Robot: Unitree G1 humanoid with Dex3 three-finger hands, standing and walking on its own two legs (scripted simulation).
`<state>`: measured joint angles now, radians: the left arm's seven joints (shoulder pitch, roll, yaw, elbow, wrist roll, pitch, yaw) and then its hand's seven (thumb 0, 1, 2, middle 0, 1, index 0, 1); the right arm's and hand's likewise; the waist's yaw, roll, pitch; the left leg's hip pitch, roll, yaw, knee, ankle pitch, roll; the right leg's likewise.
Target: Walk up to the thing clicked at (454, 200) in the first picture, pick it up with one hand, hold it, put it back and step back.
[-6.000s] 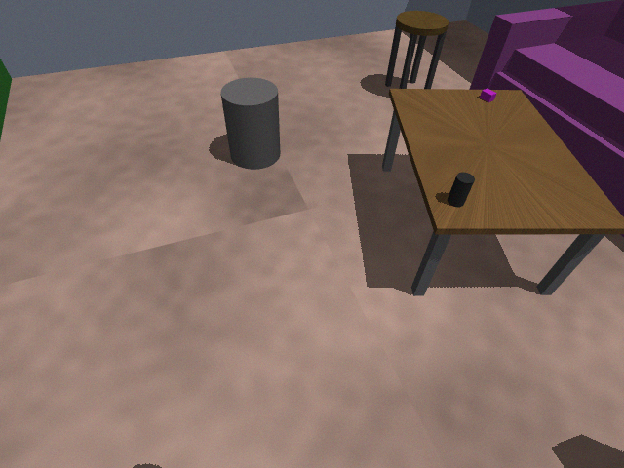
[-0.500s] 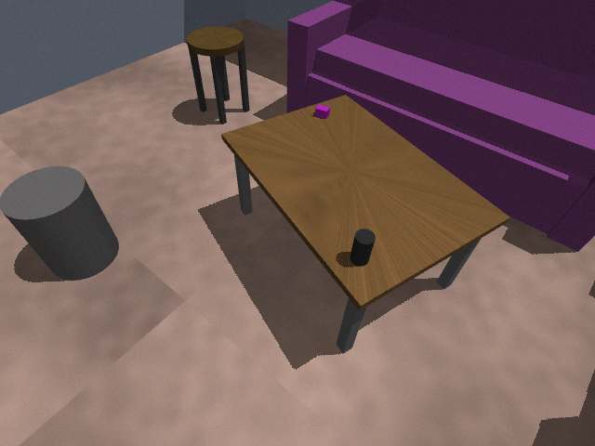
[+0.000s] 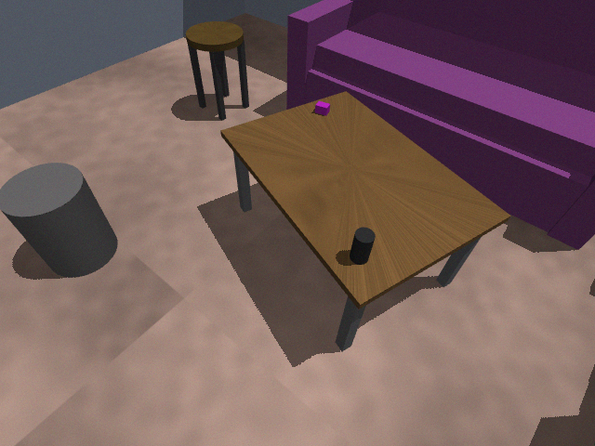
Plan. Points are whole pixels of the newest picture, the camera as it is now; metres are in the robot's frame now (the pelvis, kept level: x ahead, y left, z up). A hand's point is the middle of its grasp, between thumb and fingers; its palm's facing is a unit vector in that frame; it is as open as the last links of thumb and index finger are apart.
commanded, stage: stand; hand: left
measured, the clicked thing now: (361, 246) +0.65 -0.21 -0.31
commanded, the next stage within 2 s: walk up in 0.38 s
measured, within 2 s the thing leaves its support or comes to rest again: neither
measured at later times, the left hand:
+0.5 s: hand out of the picture +0.09 +0.26 -0.16, palm faces -0.11 -0.93 -0.35, open 7.4 cm
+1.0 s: hand (219, 434) +0.19 +0.11 -0.19, palm faces -0.29 -0.91 -0.30, open 7.4 cm
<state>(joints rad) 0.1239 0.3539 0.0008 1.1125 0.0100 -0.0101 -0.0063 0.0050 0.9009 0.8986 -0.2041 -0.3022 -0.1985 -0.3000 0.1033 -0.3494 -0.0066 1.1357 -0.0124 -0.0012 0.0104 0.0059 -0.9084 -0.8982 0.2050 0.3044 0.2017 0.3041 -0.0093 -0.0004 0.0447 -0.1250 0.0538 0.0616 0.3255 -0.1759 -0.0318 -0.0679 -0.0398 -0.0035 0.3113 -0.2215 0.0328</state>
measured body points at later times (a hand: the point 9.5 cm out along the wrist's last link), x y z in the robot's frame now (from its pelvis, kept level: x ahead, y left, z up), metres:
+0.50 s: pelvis +0.00 -0.01 -0.01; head +0.02 -0.01 +0.44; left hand +0.09 +0.31 -0.13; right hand +0.06 -0.33 -0.12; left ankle +0.00 +0.14 -0.75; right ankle -0.03 -0.14 -0.71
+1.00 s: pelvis +0.08 -0.13 -0.03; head +0.10 -0.11 +0.42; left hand +0.20 +0.16 -0.16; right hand +0.04 -0.46 -0.12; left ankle +0.15 -0.05 -0.75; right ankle +0.05 -0.24 -0.73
